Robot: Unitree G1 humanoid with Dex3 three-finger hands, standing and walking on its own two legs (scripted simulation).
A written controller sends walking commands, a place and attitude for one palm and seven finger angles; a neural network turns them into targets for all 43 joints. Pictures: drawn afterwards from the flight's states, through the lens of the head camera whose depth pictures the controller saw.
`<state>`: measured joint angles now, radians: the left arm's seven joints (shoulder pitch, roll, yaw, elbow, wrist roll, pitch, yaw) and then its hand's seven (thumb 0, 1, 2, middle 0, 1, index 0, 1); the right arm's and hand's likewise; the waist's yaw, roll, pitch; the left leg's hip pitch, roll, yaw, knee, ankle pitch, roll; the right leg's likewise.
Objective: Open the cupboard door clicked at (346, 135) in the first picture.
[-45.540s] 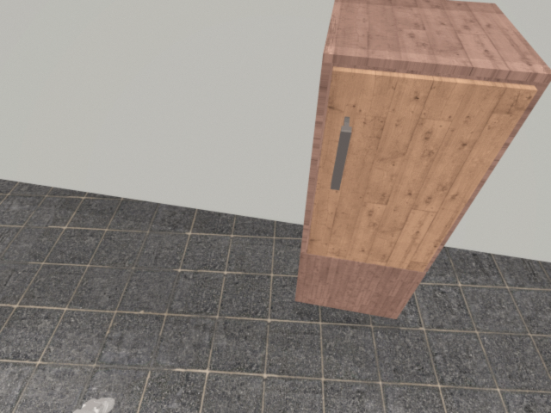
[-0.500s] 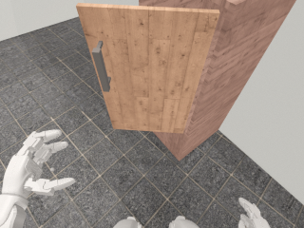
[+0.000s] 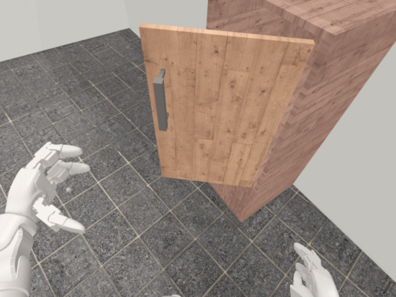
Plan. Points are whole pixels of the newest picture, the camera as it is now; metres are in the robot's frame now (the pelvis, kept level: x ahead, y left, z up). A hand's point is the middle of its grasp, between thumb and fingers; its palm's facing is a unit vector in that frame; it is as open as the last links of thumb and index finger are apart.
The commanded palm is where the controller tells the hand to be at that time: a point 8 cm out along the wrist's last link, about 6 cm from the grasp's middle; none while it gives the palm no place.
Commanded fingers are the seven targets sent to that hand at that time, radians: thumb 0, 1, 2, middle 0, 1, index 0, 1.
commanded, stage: raise the hand with hooked fingers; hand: left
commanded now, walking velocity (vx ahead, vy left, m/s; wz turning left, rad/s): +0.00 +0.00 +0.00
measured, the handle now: (162, 101) +0.54 +0.14 +0.06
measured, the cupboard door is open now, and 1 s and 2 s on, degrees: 48 48 48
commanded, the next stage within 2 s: move the hooked fingers beside the handle in 0.60 s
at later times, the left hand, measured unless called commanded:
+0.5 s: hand (69, 179) +0.29 +0.27 +0.08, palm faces +0.02 -1.00 -0.03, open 14.0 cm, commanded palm +0.26 +0.31 +0.09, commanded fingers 0.00 -0.50 0.30 -0.30 -1.20 -0.30 -1.20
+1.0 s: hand (91, 163) +0.33 +0.24 +0.09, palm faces +0.00 -1.00 -0.03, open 14.0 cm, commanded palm +0.30 +0.29 +0.09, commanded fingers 0.00 -0.50 0.30 -0.30 -1.20 -0.30 -1.20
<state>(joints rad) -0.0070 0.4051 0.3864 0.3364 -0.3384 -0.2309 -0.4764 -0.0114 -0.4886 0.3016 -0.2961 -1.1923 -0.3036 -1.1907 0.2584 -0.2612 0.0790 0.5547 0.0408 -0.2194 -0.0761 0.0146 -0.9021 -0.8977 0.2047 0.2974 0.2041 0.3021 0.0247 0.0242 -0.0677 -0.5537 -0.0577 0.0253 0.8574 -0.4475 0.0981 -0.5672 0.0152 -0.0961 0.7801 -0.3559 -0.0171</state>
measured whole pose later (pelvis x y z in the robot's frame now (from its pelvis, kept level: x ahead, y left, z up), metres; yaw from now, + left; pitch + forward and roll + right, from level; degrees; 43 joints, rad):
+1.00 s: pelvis -0.01 -0.04 +0.00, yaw +0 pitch +9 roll -2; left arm -0.27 0.47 0.43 0.64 -0.31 -0.25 -0.53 -0.01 -0.50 0.30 -0.30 -1.20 -0.30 -1.20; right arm 0.26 -0.29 0.07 0.60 0.05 -0.19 -0.10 0.01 -0.90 -0.90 0.20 0.30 0.20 0.30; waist -0.01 0.02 -0.05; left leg -0.56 -0.04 0.01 0.82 -0.42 0.06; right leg -0.58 0.04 -0.11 0.76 -0.34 -0.06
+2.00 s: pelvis +0.00 -0.02 -0.01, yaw -2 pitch +16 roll -2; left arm -0.72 0.54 0.42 1.09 -0.18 -0.37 -0.43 -0.01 -0.50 0.30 -0.30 -1.20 -0.30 -1.20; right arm 0.38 -0.29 0.05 0.63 0.03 -0.01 -0.05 0.01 -0.90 -0.90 0.20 0.30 0.20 0.30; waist -0.11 0.02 -0.08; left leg -0.71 -0.03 0.04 0.88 -0.44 0.08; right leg -0.74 0.04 -0.08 0.81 -0.34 -0.04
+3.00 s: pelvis +0.00 -0.02 -0.01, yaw -3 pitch +19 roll -3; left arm -0.82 0.59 0.45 1.18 -0.14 -0.37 -0.41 -0.01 -0.50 0.30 -0.30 -1.20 -0.30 -1.20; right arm 0.37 -0.30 0.06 0.58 0.02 0.07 -0.04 0.01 -0.91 -0.90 0.20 0.30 0.20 0.30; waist -0.14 0.01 -0.09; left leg -0.80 -0.02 0.04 0.93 -0.47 0.08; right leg -0.81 0.06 -0.09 0.84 -0.35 -0.04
